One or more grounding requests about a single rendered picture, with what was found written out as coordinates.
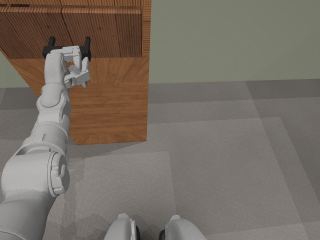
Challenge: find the cabinet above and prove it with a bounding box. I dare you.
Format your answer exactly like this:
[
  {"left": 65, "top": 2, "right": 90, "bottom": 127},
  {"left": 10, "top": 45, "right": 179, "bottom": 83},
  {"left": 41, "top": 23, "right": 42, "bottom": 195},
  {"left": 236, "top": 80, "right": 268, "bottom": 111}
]
[{"left": 0, "top": 0, "right": 152, "bottom": 146}]

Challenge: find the handle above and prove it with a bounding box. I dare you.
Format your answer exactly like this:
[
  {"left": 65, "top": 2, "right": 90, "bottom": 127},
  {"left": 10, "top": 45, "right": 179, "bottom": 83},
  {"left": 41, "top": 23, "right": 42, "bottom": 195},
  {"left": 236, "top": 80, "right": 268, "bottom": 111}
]
[{"left": 42, "top": 36, "right": 91, "bottom": 62}]

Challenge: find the drawer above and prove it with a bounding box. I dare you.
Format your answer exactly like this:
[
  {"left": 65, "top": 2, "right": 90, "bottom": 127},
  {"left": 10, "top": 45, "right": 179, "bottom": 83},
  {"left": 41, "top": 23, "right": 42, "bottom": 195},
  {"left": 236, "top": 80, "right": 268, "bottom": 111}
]
[{"left": 0, "top": 4, "right": 142, "bottom": 59}]

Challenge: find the robot left shin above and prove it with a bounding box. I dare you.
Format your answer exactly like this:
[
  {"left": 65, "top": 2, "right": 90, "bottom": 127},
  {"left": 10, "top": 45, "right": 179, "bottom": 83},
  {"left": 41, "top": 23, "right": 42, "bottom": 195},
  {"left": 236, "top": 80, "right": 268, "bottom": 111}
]
[{"left": 117, "top": 213, "right": 130, "bottom": 219}]

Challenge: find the left robot upper arm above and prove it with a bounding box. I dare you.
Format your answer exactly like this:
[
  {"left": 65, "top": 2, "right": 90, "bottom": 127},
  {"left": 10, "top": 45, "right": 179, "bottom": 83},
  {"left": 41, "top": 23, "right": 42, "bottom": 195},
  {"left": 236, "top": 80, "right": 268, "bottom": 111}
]
[{"left": 0, "top": 151, "right": 70, "bottom": 240}]

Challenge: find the right robot thigh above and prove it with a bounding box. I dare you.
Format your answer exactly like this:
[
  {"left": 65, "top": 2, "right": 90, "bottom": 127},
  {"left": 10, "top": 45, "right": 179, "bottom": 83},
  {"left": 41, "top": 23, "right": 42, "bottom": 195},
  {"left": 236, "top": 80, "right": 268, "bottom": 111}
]
[{"left": 165, "top": 219, "right": 207, "bottom": 240}]

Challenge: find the robot left forearm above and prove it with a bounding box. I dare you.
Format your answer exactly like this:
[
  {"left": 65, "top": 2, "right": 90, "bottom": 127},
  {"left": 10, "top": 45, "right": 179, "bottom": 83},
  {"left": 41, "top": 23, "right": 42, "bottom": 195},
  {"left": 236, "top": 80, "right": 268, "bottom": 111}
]
[{"left": 1, "top": 83, "right": 72, "bottom": 197}]

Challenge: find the robot left hand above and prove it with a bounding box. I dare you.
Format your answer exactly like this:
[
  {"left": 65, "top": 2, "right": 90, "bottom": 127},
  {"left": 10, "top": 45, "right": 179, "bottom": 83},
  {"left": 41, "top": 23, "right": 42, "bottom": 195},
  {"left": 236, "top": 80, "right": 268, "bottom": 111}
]
[{"left": 44, "top": 45, "right": 91, "bottom": 91}]

